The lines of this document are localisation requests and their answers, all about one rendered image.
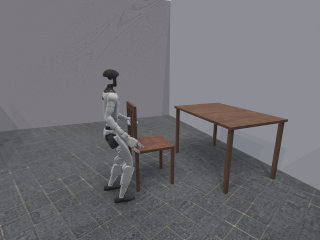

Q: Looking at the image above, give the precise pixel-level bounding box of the table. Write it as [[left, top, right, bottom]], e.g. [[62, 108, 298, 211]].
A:
[[174, 102, 288, 194]]

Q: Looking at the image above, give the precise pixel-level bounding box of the left robot forearm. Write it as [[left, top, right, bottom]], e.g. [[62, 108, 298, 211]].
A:
[[118, 113, 127, 122]]

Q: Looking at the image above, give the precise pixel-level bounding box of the robot right upper arm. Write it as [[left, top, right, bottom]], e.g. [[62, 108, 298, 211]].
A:
[[104, 93, 118, 124]]

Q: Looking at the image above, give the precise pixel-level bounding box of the robot right foot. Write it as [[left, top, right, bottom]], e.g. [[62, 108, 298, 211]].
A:
[[114, 194, 135, 204]]

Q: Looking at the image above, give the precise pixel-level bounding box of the robot left hand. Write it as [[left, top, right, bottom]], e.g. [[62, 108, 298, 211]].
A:
[[125, 117, 138, 127]]

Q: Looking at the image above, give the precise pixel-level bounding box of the robot right thigh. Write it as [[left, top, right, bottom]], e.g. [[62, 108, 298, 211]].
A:
[[107, 135, 133, 172]]

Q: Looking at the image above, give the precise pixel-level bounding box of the robot right hand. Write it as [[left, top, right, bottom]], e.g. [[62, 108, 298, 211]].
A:
[[126, 137, 144, 154]]

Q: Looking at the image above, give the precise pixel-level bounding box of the right robot forearm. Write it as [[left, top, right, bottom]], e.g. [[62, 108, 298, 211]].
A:
[[106, 117, 130, 141]]

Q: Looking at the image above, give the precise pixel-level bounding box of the chair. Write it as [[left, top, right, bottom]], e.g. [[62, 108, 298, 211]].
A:
[[126, 101, 175, 192]]

